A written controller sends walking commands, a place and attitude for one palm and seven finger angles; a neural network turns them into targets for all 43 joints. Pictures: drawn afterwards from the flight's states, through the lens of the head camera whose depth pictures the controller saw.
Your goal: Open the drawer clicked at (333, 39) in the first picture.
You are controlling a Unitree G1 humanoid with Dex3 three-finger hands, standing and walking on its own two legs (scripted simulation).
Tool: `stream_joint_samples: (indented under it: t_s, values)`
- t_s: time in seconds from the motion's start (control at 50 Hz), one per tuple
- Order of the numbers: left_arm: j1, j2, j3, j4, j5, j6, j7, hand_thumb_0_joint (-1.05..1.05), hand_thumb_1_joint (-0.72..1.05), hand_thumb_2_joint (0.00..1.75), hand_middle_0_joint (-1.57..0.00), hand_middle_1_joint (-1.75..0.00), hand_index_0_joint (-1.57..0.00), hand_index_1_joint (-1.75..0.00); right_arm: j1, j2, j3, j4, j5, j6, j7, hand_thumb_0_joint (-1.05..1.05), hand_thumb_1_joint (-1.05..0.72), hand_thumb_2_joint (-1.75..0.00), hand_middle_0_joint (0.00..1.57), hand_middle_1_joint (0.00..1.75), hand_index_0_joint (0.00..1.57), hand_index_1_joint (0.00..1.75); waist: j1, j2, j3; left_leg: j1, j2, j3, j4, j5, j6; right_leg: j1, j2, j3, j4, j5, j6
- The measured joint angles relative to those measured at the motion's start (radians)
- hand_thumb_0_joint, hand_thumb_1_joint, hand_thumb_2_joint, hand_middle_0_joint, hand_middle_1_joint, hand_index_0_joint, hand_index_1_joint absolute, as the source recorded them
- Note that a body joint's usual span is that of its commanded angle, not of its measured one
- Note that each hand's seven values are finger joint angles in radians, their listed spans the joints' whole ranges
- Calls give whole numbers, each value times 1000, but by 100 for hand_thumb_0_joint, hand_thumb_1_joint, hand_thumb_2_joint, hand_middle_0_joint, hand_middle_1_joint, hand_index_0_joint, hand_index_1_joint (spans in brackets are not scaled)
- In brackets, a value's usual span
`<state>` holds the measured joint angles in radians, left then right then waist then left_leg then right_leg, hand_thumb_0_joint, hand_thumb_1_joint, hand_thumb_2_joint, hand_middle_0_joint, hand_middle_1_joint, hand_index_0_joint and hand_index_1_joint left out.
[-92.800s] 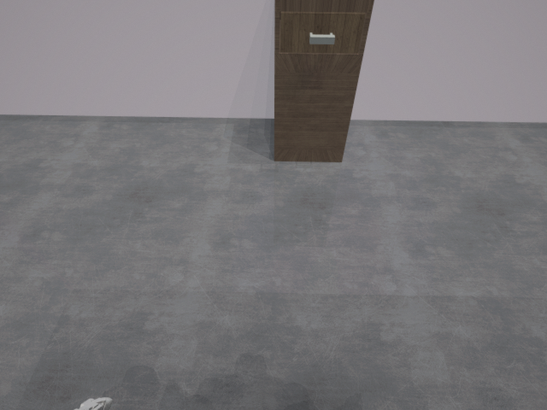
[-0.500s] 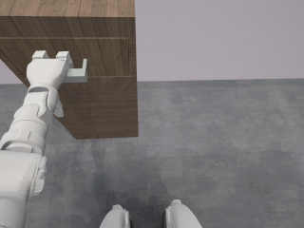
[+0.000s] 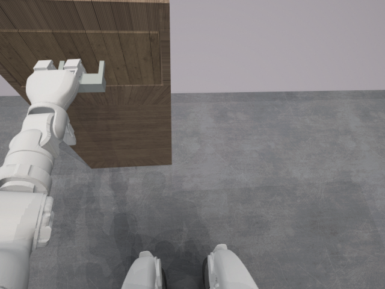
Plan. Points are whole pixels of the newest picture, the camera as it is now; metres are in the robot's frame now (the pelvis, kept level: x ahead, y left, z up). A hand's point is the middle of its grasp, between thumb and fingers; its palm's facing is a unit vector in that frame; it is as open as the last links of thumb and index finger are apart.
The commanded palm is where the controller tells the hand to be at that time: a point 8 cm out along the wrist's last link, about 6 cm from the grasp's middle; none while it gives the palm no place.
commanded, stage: close the thumb around the handle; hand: left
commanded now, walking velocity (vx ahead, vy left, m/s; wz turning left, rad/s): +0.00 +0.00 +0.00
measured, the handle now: (81, 74) +0.57 +0.22 +0.02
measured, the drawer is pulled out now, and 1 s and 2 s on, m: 0.00 0.01 0.14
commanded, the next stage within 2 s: pull the drawer open in 0.74 s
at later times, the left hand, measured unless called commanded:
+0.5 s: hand (67, 102) +0.51 +0.24 +0.00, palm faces -0.08 -0.03 -1.00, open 8.4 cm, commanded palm +0.50 +0.22 +0.05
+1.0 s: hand (67, 104) +0.50 +0.24 +0.00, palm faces -0.09 -0.03 -1.00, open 6.4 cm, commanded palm +0.48 +0.22 +0.05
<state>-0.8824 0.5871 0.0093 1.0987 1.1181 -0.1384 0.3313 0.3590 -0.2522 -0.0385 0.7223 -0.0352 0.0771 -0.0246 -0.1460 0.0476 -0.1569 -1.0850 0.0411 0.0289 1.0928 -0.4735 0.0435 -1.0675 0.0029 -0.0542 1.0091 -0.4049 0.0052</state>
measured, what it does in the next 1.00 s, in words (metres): stands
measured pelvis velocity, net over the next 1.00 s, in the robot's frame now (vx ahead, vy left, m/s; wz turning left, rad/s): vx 0.03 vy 0.00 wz -0.01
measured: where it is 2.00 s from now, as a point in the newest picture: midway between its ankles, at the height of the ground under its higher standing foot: outside the picture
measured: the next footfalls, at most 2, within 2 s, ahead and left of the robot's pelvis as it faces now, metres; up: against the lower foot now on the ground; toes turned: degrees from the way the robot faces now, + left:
none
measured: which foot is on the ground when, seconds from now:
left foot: down 0.00-1.00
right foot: down 0.00-1.00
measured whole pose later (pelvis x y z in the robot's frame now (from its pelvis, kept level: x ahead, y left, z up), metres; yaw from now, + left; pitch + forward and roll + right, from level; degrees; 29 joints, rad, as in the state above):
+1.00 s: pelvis +0.03 +0.00 +0.01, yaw +0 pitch +25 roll -3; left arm -0.76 0.53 0.00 1.02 1.10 -0.09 0.35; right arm 0.35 -0.24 -0.06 0.73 -0.04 0.11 0.00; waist -0.11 0.05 -0.17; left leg -0.98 0.05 0.03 1.02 -0.49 0.04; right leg -0.96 0.01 -0.05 0.94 -0.42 0.00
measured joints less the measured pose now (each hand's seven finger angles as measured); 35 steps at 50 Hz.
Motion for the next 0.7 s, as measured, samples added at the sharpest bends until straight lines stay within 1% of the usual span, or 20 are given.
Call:
stream_joint_samples:
  t_s: [0.12,0.2,0.28,0.38,0.52,0.62,0.7]
  values:
    - [2,-17,-1,7,2,16,25,0,-48,30,-29,-120,-28,-120,-4,2,0,14,-3,7,8,1,-90,-90,20,30,21,30,1,2,0,9,0,-3,-5,-3,1,12,1,-2,-10,-1,2]
    - [-1,-24,-11,18,4,36,24,0,-39,34,-30,-121,-29,-121,-6,4,1,12,-3,10,9,1,-90,-90,20,30,21,30,-1,3,0,22,-1,-3,-17,-1,2,26,0,-2,-23,1,3]
    - [4,-25,-14,19,-3,41,13,0,-24,41,-31,-123,-31,-122,-6,6,1,8,-2,13,9,1,-90,-90,20,30,21,30,-1,4,0,38,-1,0,-28,-1,2,41,2,1,-34,3,3]
    - [18,-24,-10,9,-5,30,3,0,0,51,-33,-124,-33,-125,-4,7,-1,5,-4,14,8,1,-90,-90,20,30,21,30,2,4,-4,47,0,2,-33,-4,1,48,3,3,-38,0,4]
    - [30,-30,-6,-3,-2,21,21,0,37,67,-34,-126,-34,-128,-7,6,-7,9,-6,18,12,1,-90,-90,20,30,21,30,10,4,-7,48,0,1,-29,-12,0,49,3,2,-32,-9,3]
    - [31,-40,-12,-6,-1,39,30,0,62,78,-35,-129,-35,-130,-13,7,-11,11,-7,22,15,1,-90,-90,20,30,21,30,14,5,-6,53,0,-1,-32,-13,-2,54,3,1,-35,-12,2]
    - [40,-44,-17,-10,-6,48,30,0,63,76,-34,-130,-33,-131,-16,8,-14,12,-7,24,17,1,-90,-90,20,30,21,30,16,4,-5,63,0,-2,-40,-13,-3,64,4,1,-43,-11,1]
